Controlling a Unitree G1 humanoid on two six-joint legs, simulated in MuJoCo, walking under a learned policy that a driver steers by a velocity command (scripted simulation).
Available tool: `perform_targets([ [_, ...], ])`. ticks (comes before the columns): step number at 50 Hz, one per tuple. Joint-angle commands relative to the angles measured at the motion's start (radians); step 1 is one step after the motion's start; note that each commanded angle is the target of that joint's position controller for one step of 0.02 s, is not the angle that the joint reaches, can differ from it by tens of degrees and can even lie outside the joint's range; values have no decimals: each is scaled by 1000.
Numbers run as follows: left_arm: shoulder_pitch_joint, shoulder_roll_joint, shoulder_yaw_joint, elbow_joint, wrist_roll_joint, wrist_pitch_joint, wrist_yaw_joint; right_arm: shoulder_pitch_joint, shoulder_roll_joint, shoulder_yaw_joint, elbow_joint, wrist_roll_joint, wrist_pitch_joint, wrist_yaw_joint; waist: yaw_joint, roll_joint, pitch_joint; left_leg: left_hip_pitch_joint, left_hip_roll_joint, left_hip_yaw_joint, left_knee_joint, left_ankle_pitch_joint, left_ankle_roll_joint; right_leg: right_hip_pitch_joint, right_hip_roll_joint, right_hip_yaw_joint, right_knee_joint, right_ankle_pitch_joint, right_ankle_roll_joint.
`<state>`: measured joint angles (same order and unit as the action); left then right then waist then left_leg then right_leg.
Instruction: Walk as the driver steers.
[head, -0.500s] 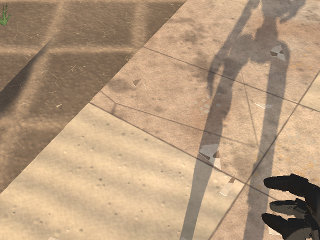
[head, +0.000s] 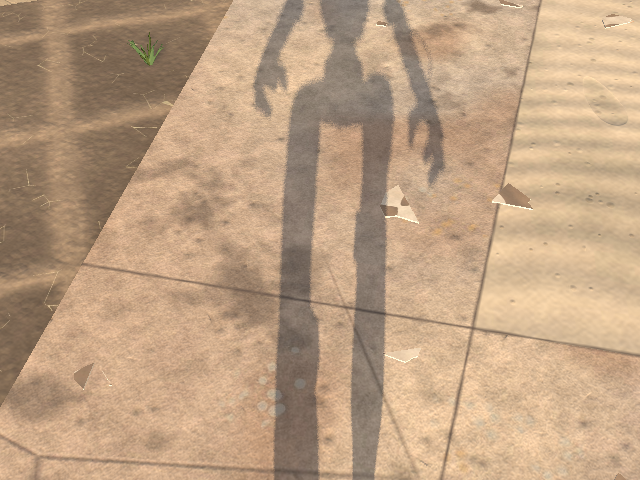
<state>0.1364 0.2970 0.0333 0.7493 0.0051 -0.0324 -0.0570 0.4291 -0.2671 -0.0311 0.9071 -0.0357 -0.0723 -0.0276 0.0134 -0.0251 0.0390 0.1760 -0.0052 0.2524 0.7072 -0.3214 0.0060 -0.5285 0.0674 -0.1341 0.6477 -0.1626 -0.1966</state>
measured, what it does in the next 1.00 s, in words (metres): walks ahead, turning right: left foot, then right foot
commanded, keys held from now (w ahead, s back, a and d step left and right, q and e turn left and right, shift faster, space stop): w+e+shift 0.50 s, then w+shift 0.04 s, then w+q+shift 0.46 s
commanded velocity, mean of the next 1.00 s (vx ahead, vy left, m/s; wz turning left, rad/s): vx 1.00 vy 0.00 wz -0.40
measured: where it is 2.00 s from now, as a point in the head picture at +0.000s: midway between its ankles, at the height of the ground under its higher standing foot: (433, 80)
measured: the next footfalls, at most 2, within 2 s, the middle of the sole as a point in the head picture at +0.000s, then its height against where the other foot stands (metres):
left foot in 0.40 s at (307, 409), level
right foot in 0.82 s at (483, 329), level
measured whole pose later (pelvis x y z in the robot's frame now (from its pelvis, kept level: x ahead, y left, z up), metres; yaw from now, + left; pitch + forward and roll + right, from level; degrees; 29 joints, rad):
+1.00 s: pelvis +0.85 -0.24 +0.04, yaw -22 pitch +1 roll -1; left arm 0.29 0.28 0.03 0.80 0.04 -0.08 0.00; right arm 0.32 -0.30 -0.05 0.83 -0.01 -0.03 0.03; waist -0.01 0.04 0.00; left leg -0.54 0.07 -0.01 1.25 -0.26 0.08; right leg -0.19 0.00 -0.13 0.46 -0.29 -0.03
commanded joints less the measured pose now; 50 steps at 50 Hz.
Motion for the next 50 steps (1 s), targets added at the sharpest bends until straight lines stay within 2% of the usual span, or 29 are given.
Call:
perform_targets([
  [1,375,358,116,60,23,35,33,-105,-62,0,-264,18,-37,21,68,-315,-289,-1002,-102,-245,1084,-201,-41,984,-298,829,-180,-40,-340],
  [2,345,300,116,21,15,34,41,-181,-109,12,-273,0,-64,17,126,-59,-316,-1088,-38,-366,1022,-109,-12,969,-342,1000,-373,-257,-333],
  [3,328,216,97,42,16,29,53,-230,-134,11,-274,2,-78,21,81,84,-136,-1064,22,-374,871,-33,-1,761,-317,917,-430,-299,-255],
  [4,298,172,83,60,14,20,55,-257,-122,15,-283,-8,-73,22,22,138,-50,-992,66,-363,740,-17,-7,585,-270,813,-434,-224,-200],
  [6,248,148,66,49,7,-10,62,-233,-108,26,-274,-42,-22,26,-46,140,22,-865,107,-346,625,-28,-38,342,-173,645,-446,-92,-162],
  [8,237,162,66,37,-3,-35,53,-281,-94,36,-305,-45,10,34,-54,101,50,-790,128,-300,453,-21,-63,188,-103,547,-479,-24,-153],
  [12,270,180,82,31,-10,-44,45,-492,-53,60,-391,-8,5,51,36,20,66,-689,88,-239,48,328,-72,156,-32,479,-489,198,-84],
  [16,303,203,97,35,-13,-40,46,-534,-86,49,-415,8,-6,44,80,-27,2,-609,31,-257,-153,414,-41,354,-75,525,-400,421,-26],
  [18,269,237,105,23,-6,-42,52,-403,-149,21,-378,8,-11,28,14,-25,-94,-422,-19,-270,-195,306,-22,420,-74,538,-229,644,21],
  [19,231,272,111,15,1,-44,49,-241,-195,-2,-339,14,-16,15,-83,-21,-188,-250,-21,-270,-186,218,-11,407,-60,526,-36,697,42],
  [20,168,250,104,-2,8,-55,45,-12,-243,-28,-286,8,-19,-5,-208,-9,-286,0,50,-311,-145,116,7,278,-25,494,222,602,60],
  [21,152,79,58,-35,20,-66,50,188,-299,-49,-248,-20,-22,-24,-240,202,-400,218,310,-572,-168,-236,14,90,41,408,571,-128,50],
  [22,310,21,27,-104,-41,-59,45,35,-376,-68,-272,-42,-15,-13,-65,534,-496,293,524,-1217,-442,-473,127,-179,92,302,785,-363,78],
  [23,225,117,31,-53,-2,-35,57,-101,-244,-57,-308,-32,-7,-5,-81,266,-317,132,453,-1133,-476,-630,143,-264,-14,272,816,-222,69],
  [24,145,146,41,-59,17,-24,45,-147,-165,-37,-304,-20,-4,-1,-85,144,-197,2,399,-909,-450,-467,131,-258,-55,239,761,-138,78],
  [25,106,142,42,-60,24,-14,32,-138,-132,-30,-276,-25,-3,4,-78,51,-126,-99,359,-754,-450,-251,120,-232,-87,228,727,-114,89],
  [29,29,22,-1,-128,45,12,-9,-15,-67,-9,-141,3,-47,30,-26,109,-20,-267,269,-505,-514,71,113,-225,-118,275,621,-118,99],
  [32,-92,51,-15,-195,47,3,-14,-24,-120,-19,-115,12,-59,36,6,104,53,-317,241,-390,-595,192,145,-267,-94,268,400,-23,119],
  [35,-209,44,-41,-221,41,-17,-40,-8,-151,-26,-95,32,-52,44,-7,68,87,-462,183,-299,-721,367,143,26,-96,79,78,157,123],
  [38,-188,74,-34,-203,36,-28,-17,33,-240,-45,-64,28,-48,49,14,87,37,-309,213,-278,-594,849,148,166,-50,70,-8,92,109],
  [40,89,134,1,-115,51,-37,19,41,-275,-52,-46,31,-35,37,153,113,-138,-303,188,-255,-201,1027,117,499,0,80,-70,6,95],
  [41,251,193,27,-68,68,-40,42,33,-243,-43,-57,34,-35,38,228,104,-233,-501,138,-251,87,785,104,761,-110,176,-56,-55,90],
  [42,343,287,52,-58,95,-49,61,94,-70,-11,-99,35,-35,41,167,-166,-387,-748,25,-255,487,-67,99,982,-437,574,-124,-390,69],
  [43,336,289,58,-74,74,-37,64,111,-95,-18,-131,67,-25,39,145,-208,-505,-863,-16,-339,693,-134,112,961,-549,940,-325,-519,27],
  [44,236,206,45,-65,58,-36,64,1,-143,-32,-137,54,-13,35,111,-84,-295,-946,49,-340,697,-11,116,814,-475,789,-353,-511,36],
  [45,175,136,31,-56,48,-46,62,-48,-117,-25,-139,44,-9,42,82,-51,-145,-954,82,-323,640,55,108,666,-432,630,-365,-352,37],
  [46,141,99,24,-41,48,-52,58,-59,-98,-24,-125,38,2,50,45,-22,-76,-918,105,-322,607,73,98,563,-378,508,-398,-211,59],
  [47,141,86,21,-31,40,-60,62,-24,-79,-24,-121,28,18,57,5,-74,-66,-877,119,-322,592,73,84,498,-374,432,-412,-135,56],
  [50,166,45,16,21,11,-90,53,-105,-31,-21,-153,13,64,75,-34,-60,14,-924,159,-312,558,89,69,428,-359,255,-492,1,77],
])
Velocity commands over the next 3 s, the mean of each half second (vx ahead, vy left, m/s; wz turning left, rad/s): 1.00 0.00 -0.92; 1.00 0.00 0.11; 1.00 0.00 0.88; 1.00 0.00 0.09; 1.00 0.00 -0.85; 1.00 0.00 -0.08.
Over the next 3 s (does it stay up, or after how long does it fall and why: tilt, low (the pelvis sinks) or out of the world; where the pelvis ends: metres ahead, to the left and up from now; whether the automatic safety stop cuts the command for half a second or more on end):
stays up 2.70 -0.53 0.00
